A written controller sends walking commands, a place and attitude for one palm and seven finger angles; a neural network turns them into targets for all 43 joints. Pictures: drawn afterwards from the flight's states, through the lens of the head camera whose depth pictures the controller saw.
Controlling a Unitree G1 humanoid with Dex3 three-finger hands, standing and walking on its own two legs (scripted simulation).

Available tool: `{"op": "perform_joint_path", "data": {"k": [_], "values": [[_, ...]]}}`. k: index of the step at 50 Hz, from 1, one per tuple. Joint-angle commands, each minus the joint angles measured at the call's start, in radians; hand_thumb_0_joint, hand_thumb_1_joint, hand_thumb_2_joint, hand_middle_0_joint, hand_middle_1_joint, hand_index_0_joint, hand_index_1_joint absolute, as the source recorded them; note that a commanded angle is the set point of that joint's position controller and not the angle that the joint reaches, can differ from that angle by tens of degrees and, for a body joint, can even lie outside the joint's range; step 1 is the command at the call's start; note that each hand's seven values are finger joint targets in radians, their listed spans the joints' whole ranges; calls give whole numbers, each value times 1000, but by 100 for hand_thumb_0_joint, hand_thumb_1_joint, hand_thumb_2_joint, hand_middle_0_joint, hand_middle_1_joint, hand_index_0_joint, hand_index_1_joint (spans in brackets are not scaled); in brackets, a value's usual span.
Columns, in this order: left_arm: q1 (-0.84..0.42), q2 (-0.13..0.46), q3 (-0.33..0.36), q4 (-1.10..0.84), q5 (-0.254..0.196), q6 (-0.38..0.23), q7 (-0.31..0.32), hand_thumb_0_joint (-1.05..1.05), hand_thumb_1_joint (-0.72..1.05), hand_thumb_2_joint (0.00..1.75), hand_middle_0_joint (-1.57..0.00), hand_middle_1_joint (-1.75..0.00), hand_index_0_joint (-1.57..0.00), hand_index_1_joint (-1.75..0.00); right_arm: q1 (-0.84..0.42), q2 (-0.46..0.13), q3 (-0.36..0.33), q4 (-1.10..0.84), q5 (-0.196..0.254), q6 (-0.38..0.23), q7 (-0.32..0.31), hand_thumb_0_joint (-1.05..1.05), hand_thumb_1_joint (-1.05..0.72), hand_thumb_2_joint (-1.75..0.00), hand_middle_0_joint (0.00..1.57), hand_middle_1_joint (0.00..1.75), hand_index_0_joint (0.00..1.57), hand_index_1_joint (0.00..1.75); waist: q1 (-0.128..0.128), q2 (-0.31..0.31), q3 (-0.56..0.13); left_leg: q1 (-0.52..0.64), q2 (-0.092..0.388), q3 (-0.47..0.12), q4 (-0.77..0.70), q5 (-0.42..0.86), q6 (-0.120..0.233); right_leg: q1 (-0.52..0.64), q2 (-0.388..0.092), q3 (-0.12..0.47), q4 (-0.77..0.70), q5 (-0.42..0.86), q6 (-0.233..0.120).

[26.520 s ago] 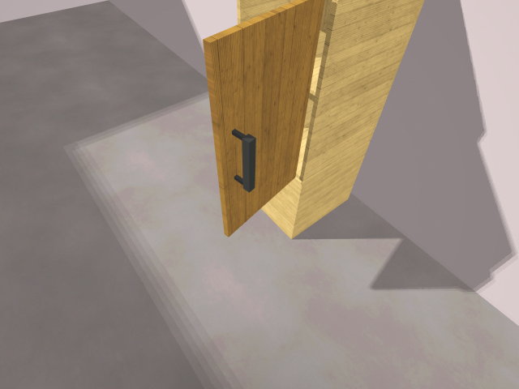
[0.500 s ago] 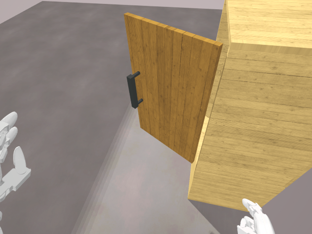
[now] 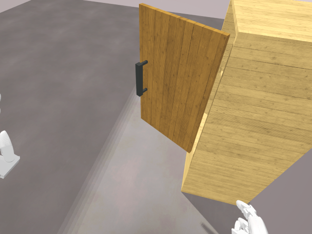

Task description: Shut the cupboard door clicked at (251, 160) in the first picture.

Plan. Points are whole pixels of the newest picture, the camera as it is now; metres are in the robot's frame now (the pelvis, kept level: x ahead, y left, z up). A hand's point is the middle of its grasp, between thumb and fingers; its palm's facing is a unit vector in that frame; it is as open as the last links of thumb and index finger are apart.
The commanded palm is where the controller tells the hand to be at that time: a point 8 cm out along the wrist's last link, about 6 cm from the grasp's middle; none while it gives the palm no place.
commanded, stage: step back with the hand held close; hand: left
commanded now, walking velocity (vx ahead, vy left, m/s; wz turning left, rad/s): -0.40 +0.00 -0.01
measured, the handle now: (142, 78) +0.73 +0.11 -0.02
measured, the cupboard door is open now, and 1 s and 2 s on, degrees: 62 62 62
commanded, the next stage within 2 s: stop stepping back and stand still in 0.58 s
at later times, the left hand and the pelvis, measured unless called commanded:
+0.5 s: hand out of the picture +0.15 +0.27 +0.19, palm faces +0.46 -0.77 -0.44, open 7.4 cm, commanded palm +0.09 +0.29 +0.20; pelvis -0.06 +0.00 +0.01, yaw -2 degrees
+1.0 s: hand out of the picture +0.01 +0.26 +0.15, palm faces +0.47 -0.83 -0.29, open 7.4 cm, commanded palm -0.05 +0.28 +0.20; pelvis -0.20 -0.01 +0.00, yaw -3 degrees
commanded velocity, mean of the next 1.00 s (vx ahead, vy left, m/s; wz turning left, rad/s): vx -0.18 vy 0.02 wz -0.01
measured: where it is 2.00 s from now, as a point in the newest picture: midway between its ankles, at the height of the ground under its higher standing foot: outside the picture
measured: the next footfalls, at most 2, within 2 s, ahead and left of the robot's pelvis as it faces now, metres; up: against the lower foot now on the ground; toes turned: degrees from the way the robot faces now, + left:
right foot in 0.58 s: -0.26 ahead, -0.12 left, +0.00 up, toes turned -5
left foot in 0.84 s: -0.06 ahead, +0.06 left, +0.00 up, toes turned -1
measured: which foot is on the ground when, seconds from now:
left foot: down 0.00-0.68, up 0.70-0.82, down 0.84-1.00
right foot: down 0.00-0.24, up 0.26-0.56, down 0.58-1.00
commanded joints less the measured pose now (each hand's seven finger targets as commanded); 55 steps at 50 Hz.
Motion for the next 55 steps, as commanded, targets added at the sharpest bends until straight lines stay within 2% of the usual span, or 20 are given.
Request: {"op": "perform_joint_path", "data": {"k": [1, 4, 6, 9, 13, 17, 20, 24, 26, 31, 33, 34, 37, 39, 41, 44, 48, 51, 53, 55], "values": [[-92, 183, 114, -208, 1, -75, 21, 0, 90, 90, -20, -30, -20, -30, -100, -151, -70, -154, -2, -69, -7, 0, -90, -90, 20, 30, 20, 30, -13, 36, -26, -417, 137, -193, -258, -460, 22, 323, -63, 214, -37, -104, -25], [-93, 207, 121, -209, -5, -83, 32, 0, 90, 90, -20, -30, -20, -30, -89, -138, -74, -130, -11, -70, 9, 0, -90, -90, 20, 30, 20, 30, -18, -57, -10, -237, 74, -146, -76, -330, -27, 77, -187, 362, -238, -285, -91], [-80, 206, 102, -227, -14, -90, 42, 0, 90, 90, -20, -30, -20, -30, -85, -115, -63, -116, -10, -69, 18, 0, -90, -90, 20, 30, 20, 30, -26, -101, -35, -95, 58, -127, -42, -214, -47, -26, -227, 325, -282, -277, -105], [-26, 241, 146, -261, -19, -106, 55, 0, 90, 90, -20, -30, -20, -30, -96, -127, -65, -115, -7, -73, 9, 0, -90, -90, 20, 30, 20, 30, -26, 21, -89, -101, 94, -172, -187, -205, -23, 41, -134, 193, -180, -180, -55], [0, 232, 199, -287, -2, -128, 42, 0, 90, 90, -20, -30, -20, -30, -127, -143, -75, -125, -11, -96, -4, 0, -90, -90, 20, 30, 20, 30, -2, 277, -127, -504, 320, -384, -520, -502, 69, 448, 71, 49, 277, -29, 17], [34, 217, 202, -254, -13, -131, 23, 0, 90, 90, -20, -30, -20, -30, -113, -133, -86, -103, -23, -124, 1, 0, -90, -90, 20, 30, 20, 30, 0, 185, -107, -367, 331, -371, -495, -389, 69, 349, 97, 62, 284, -183, 13], [31, 169, 126, -250, -43, -134, 13, 0, 90, 90, -20, -30, -20, -30, -92, -110, -70, -43, -33, -161, 7, 0, -90, -90, 20, 30, 20, 30, -6, 163, -116, 17, 282, -331, -460, -31, 29, 121, 86, 41, 44, -287, 8], [-25, 174, 77, -270, -43, -134, 9, 0, 90, 90, -20, -30, -20, -30, -63, -119, -76, 40, -37, -193, 30, 0, -90, -90, 20, 30, 20, 30, 2, 249, -325, 592, 269, -240, -240, 952, -13, -41, 69, 60, -197, -220, 24], [-77, 202, 90, -322, -48, -135, 2, 0, 90, 90, -20, -30, -20, -30, -98, -116, -81, 26, -25, -200, 40, 0, -90, -90, 20, 30, 20, 30, 16, 255, -415, 730, 249, -179, -179, 1073, -15, -37, 76, 53, -189, -159, 34], [67, 331, 272, -458, -84, -135, -28, 0, 90, 90, -20, -30, -20, -30, -182, -86, -74, -88, -9, -158, 53, 0, -90, -90, 20, 30, 20, 30, 45, 144, -469, 472, 202, -100, -190, 678, -43, 214, 48, -1, -294, 88, 28], [137, 398, 355, -435, -108, -142, -28, 0, 90, 90, -20, -30, -20, -30, -211, -43, -46, -127, 21, -102, 41, 0, -90, -90, 20, 30, 20, 30, 29, -187, -358, 231, 52, 44, 9, 156, -90, 206, -187, 126, -317, 614, 35], [173, 424, 391, -398, -116, -148, -18, 0, 90, 90, -20, -30, -20, -30, -247, -53, -49, -144, 46, -96, 30, 0, -90, -90, 20, 30, 20, 30, 54, -335, -290, 8, -10, 2, 193, -164, -107, 223, -301, 185, -265, 908, 46], [262, 308, 310, -186, -85, -58, -10, 0, 90, 90, -20, -30, -20, -30, -190, -39, -26, -112, 26, -58, 5, 0, -90, -90, 20, 30, 20, 30, -7, -33, -136, -125, 51, -37, 199, -74, -78, 190, -276, 169, -154, 695, -72], [83, 252, 219, -134, -83, -22, 8, 0, 90, 90, -20, -30, -20, -30, -140, -82, -23, -70, 12, -62, -9, 0, -90, -90, 20, 30, 20, 30, -49, 127, -70, 65, 40, 10, 44, 65, -85, 62, -226, 99, -140, 517, -67], [-37, 196, 113, 5, -70, 1, 25, 0, 90, 90, -20, -30, -20, -30, -82, -113, -41, -34, 18, -74, -21, 0, -90, -90, 20, 30, 20, 30, -55, 85, -47, 213, 51, -20, -76, 223, -62, 1, -149, 59, -101, 413, 30], [-168, 181, 16, 76, -53, 11, 30, 0, 90, 90, -20, -30, -20, -30, -89, -133, -53, -56, 46, -87, -24, 0, -90, -90, 20, 30, 20, 30, -19, -171, 31, 150, 104, -92, -91, 176, -27, 20, -140, 133, -243, 207, 91], [-248, 178, -36, -140, -27, -27, 28, 0, 90, 90, -20, -30, -20, -30, -126, -118, -50, -75, 26, -94, -13, 0, -90, -90, 20, 30, 20, 30, -31, -209, 89, 66, 63, -73, -43, -16, -47, 9, -212, 167, -340, -158, -44], [-285, 241, 27, -354, -11, -69, 42, 0, 90, 90, -20, -30, -20, -30, -127, -127, -53, -69, 1, -129, -19, 0, -90, -90, 20, 30, 20, 30, -44, 119, 97, 177, 96, -163, -180, -162, -62, -134, -126, 84, -228, -433, -84], [-187, 274, 107, -414, -6, -79, 55, 0, 90, 90, -20, -30, -20, -30, -114, -125, -38, -78, -18, -155, -17, 0, -90, -90, 20, 30, 20, 30, -18, 491, 53, -11, 213, -431, -622, -619, -98, 87, 79, -34, 98, -368, -37], [-127, 329, 191, -399, -17, -75, 45, 0, 90, 90, -20, -30, -20, -30, -95, -90, -36, -91, -30, -174, -13, 0, -90, -90, 20, 30, 20, 30, 8, 466, 1, -183, 245, -421, -699, -652, -147, 237, 106, -44, 292, -338, -43]]}}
